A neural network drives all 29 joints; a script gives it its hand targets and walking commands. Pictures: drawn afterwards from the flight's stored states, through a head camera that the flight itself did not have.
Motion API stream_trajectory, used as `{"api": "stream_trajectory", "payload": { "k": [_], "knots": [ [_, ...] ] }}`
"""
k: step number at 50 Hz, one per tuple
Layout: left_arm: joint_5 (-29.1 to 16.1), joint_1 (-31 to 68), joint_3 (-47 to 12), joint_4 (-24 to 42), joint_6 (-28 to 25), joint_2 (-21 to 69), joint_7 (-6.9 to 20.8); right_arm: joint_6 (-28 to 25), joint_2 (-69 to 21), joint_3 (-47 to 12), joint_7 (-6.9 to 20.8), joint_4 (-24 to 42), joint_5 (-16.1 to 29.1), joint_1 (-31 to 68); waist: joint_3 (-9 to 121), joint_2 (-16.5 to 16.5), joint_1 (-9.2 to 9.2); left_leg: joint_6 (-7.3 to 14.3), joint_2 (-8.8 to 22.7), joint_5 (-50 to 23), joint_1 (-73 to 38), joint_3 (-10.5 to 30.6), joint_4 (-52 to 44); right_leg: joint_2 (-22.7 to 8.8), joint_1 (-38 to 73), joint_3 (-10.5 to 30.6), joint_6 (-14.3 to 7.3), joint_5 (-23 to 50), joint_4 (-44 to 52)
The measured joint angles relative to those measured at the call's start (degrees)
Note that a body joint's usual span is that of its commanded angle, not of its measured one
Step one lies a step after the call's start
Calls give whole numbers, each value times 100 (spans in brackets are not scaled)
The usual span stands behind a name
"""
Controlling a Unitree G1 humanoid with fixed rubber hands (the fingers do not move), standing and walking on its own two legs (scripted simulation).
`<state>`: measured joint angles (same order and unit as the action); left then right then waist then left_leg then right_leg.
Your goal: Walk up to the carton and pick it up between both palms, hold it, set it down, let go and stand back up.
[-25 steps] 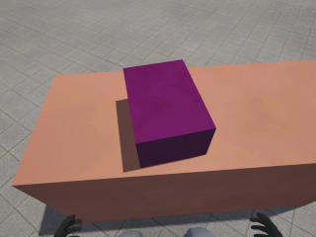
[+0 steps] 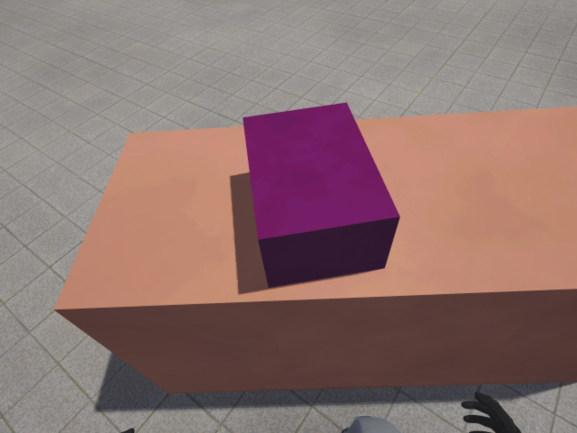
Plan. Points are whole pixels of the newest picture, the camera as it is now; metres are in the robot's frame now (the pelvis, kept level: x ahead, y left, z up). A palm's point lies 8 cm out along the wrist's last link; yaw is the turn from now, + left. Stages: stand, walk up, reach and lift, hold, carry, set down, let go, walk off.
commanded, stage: walk up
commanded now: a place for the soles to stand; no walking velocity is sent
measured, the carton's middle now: (310, 189) +0.54 -0.02 -0.03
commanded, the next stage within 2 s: reach and lift in 1.66 s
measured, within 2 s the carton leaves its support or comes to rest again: neither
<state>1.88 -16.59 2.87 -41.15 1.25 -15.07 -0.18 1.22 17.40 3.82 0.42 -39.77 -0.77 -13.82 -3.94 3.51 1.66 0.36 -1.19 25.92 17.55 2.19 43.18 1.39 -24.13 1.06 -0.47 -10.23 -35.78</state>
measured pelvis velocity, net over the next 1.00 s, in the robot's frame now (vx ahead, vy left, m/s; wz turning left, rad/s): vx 0.05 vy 0.00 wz -0.08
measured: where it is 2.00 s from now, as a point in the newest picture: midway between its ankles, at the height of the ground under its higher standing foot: outside the picture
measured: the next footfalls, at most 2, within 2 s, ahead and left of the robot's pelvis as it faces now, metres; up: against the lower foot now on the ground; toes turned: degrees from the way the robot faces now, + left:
left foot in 0.02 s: +0.03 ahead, +0.11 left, +0.00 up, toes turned -1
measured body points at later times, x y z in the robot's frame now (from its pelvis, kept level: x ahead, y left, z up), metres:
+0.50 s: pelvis +0.02 +0.00 +0.01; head +0.02 -0.01 +0.46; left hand +0.11 +0.26 -0.10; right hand +0.10 -0.26 -0.11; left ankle -0.01 +0.11 -0.72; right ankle +0.08 -0.12 -0.72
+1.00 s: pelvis +0.05 +0.00 +0.01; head +0.06 +0.00 +0.46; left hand +0.18 +0.25 -0.10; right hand +0.11 -0.27 -0.11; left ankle -0.01 +0.11 -0.72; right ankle +0.08 -0.12 -0.72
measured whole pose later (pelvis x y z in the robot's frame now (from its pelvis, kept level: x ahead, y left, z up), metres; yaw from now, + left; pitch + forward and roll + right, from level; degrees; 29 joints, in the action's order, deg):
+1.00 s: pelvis +0.05 +0.00 +0.01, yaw -5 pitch -1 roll +0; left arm 0.6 -15.7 0.2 -41.0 0.0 -14.1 -1.2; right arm 0.8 15.1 0.3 -0.5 -42.6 -0.2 -17.7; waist -2.1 -0.2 -0.4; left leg 0.9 -0.2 23.6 6.1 -3.0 31.1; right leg 3.5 -17.6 6.8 -0.1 -15.1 -34.4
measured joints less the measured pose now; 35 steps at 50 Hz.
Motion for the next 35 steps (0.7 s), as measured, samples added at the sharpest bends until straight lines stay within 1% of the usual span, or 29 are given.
{"api": "stream_trajectory", "payload": {
  "k": [1, 2, 3, 4, 6, 7, 8, 10, 14, 23, 30, 35],
  "knots": [
    [-4, 54, 6, 7, 9, -24, 12, -32, -50, -10, -11, -48, 0, -58, -9, -48, -50, 15, -19, -340, -149, -30, -377, -44, -44, -8, 28, 2, -29],
    [-15, 108, 26, -6, 22, -64, 21, -44, -153, -33, -29, -130, -18, -93, -77, -224, -56, 46, -126, -560, -255, -116, -558, -142, -40, 84, 53, -22, -75],
    [-31, 103, 41, -6, 35, -87, 26, -49, -250, -72, -47, -186, -44, -158, -105, -392, -56, 78, -218, -654, -380, -212, -728, -216, -25, 196, 73, -126, -122],
    [-45, 39, 41, 10, 49, -76, 31, -61, -311, -113, -60, -214, -60, -269, -59, -478, -84, 109, -251, -687, -460, -260, -854, -230, -23, 262, 99, -360, -177],
    [-19, -126, 18, 40, 68, -14, 42, -81, -351, -156, -62, -282, -42, -531, 142, -472, -197, 163, -194, -634, -464, -209, -889, -139, 4, 268, 139, -830, -279],
    [-7, -200, 7, 45, 59, 3, 56, -84, -362, -171, -57, -333, -31, -640, 229, -483, -227, 160, -172, -607, -474, -184, -890, -115, 91, 265, 116, -888, -256],
    [-14, -265, -4, 42, 32, 7, 73, -81, -376, -190, -50, -380, -28, -718, 300, -522, -217, 131, -160, -590, -500, -194, -902, -107, 204, 283, 92, -746, -116],
    [-45, -335, -34, 8, -51, 6, 90, -89, -400, -233, -31, -423, -26, -758, 326, -603, -167, 72, -132, -563, -606, -257, -933, -74, 344, 347, 83, 3, 144],
    [-70, -294, -115, -91, -141, 87, 43, -130, -391, -279, 18, -349, 61, -687, 350, -558, -158, 45, -49, -555, -790, -237, -1027, -1, 542, 316, 63, -116, 250],
    [-129, -239, -178, -85, -181, 111, -26, -126, -318, -302, -6, -222, 54, -464, 396, -370, -94, 37, -6, -590, -824, -283, -1214, 45, 533, 360, 40, -115, 380],
    [-135, -282, -172, -115, -174, 74, -44, -131, -278, -311, -42, -255, 38, -487, 242, -268, -112, 38, 22, -559, -858, -330, -1286, 81, 530, 404, 38, -146, 413],
    [-131, -234, -197, -73, -165, 93, -56, -112, -255, -325, -58, -291, 32, -490, 155, -259, -139, 43, 38, -495, -907, -376, -1289, 107, 539, 445, 37, -214, 365]
  ]
}}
